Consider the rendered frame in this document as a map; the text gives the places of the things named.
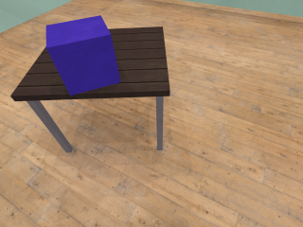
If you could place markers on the table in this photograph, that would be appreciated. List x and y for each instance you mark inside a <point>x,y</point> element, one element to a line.
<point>143,71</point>

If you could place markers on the carton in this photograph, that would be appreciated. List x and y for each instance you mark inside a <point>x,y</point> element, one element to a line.
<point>83,53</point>

